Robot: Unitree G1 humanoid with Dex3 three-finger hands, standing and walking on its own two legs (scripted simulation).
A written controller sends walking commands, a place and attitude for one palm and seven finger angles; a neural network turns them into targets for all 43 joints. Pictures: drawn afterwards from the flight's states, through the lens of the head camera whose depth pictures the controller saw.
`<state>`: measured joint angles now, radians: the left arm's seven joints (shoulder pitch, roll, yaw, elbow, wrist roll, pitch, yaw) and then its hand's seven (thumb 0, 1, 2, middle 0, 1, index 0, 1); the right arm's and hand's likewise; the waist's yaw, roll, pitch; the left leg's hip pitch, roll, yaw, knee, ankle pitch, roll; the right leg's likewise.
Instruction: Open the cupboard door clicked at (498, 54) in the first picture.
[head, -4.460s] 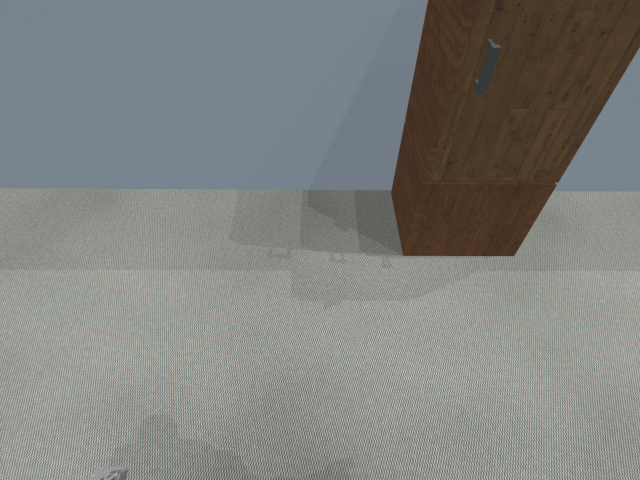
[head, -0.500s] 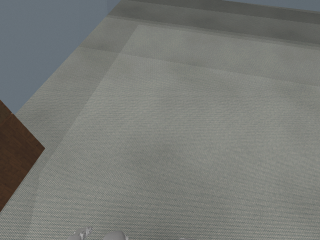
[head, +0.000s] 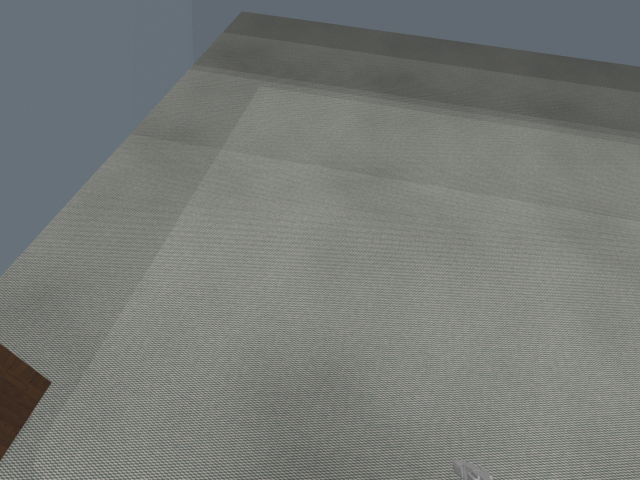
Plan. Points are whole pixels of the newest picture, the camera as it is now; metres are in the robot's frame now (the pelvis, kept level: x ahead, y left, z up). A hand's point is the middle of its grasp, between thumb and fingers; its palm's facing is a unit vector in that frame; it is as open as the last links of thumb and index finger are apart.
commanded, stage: walk to a spot facing it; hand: left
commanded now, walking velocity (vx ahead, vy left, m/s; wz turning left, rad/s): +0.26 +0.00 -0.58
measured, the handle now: out of the picture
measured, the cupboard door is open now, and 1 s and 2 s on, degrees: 0 0 0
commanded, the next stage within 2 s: turn to face it in 0.12 s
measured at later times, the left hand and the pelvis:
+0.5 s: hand (279, 352) +0.33 +0.10 -0.15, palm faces -0.09 -0.97 -0.21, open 7.4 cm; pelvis +0.17 -0.05 +0.00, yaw -3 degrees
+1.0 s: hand (196, 407) +0.23 +0.21 -0.16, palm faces +0.27 -0.93 -0.26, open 7.4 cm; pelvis +0.21 -0.02 +0.01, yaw +13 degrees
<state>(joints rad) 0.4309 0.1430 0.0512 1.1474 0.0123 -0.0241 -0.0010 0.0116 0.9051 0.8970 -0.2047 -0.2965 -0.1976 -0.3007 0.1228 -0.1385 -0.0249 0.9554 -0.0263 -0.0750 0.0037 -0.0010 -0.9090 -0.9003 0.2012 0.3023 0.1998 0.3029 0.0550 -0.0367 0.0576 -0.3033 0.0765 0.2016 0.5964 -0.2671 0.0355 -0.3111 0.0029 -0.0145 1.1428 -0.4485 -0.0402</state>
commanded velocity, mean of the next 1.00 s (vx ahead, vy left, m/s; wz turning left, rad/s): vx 0.03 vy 0.00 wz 0.37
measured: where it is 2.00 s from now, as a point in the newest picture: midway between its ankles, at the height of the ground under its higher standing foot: outside the picture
